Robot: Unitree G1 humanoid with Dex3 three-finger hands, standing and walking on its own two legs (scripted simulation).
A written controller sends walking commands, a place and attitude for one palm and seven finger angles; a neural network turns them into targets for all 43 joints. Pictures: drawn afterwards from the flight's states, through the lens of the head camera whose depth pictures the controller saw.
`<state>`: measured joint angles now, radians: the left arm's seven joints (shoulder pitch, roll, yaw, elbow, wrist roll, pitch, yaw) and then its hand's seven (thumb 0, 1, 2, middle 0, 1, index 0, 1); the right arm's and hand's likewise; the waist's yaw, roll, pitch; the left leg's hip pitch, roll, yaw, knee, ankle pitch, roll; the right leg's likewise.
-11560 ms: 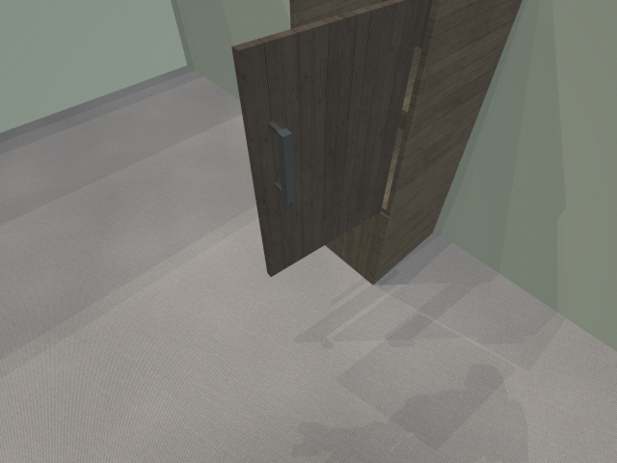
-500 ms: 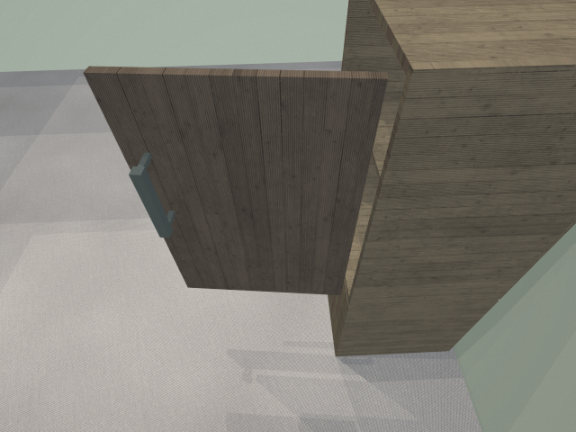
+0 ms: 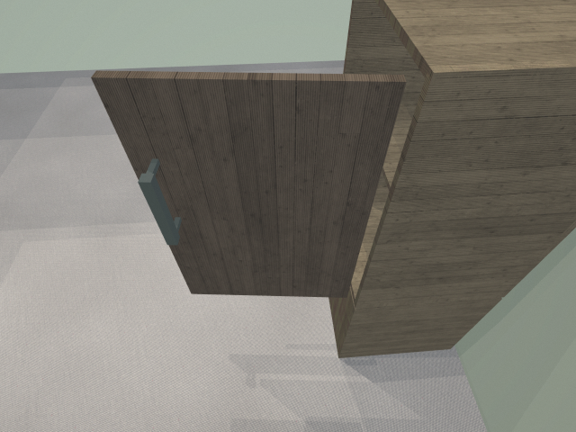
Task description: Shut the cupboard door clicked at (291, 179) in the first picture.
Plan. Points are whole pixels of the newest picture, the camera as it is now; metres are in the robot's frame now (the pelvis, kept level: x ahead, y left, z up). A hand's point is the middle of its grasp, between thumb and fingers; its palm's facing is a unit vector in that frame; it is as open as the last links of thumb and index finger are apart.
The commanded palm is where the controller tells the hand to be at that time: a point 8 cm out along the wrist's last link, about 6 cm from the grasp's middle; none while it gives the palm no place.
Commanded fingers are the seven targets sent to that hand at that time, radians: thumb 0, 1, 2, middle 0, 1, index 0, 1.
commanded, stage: come to a stop and stand still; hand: left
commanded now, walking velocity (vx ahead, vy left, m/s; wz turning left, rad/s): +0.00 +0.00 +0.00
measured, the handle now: (164, 204) +0.45 +0.24 +0.03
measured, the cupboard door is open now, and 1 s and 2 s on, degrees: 84 84 84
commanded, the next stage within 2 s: look again from close up in 0.62 s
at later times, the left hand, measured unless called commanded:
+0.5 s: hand out of the picture -0.02 +0.18 -0.16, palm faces -0.01 -0.97 -0.23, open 7.4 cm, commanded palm none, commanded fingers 0.00 0.90 0.90 -0.20 -0.30 -0.20 -0.30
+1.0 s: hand out of the picture -0.02 +0.15 -0.17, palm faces +0.00 -0.98 -0.19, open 7.3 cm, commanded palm none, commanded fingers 0.00 0.90 0.90 -0.20 -0.30 -0.20 -0.30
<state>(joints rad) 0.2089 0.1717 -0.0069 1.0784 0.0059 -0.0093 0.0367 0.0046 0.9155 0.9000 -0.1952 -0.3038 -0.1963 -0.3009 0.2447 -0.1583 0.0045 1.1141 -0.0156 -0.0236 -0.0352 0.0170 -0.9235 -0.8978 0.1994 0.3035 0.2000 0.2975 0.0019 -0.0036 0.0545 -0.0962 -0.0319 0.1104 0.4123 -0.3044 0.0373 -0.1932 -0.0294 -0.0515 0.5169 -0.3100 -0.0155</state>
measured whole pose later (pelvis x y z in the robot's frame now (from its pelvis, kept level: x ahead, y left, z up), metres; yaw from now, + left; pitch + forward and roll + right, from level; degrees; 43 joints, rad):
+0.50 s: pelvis -0.03 +0.00 +0.00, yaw +0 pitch -1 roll +1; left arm 0.28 0.15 -0.03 1.09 0.00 -0.01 0.03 0.00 0.91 0.90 -0.19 -0.30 -0.20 -0.30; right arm 0.31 -0.17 0.03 1.09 -0.02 -0.02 -0.01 0.01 -0.91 -0.90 0.20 0.30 0.20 0.30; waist -0.01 0.04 0.04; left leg -0.14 -0.02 0.12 0.43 -0.27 0.04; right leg -0.23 -0.02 -0.05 0.50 -0.26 -0.02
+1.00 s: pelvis -0.01 -0.01 +0.00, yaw +0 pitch -1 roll +1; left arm 0.28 0.14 -0.03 1.14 0.00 -0.02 0.03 0.01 0.92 0.90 -0.20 -0.30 -0.20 -0.30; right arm 0.27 -0.14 0.02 1.15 -0.01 -0.03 -0.03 0.01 -0.90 -0.90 0.20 0.30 0.20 0.30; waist 0.00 0.00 0.05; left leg -0.12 0.00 0.11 0.41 -0.28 0.02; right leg -0.20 0.00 -0.06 0.46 -0.26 -0.04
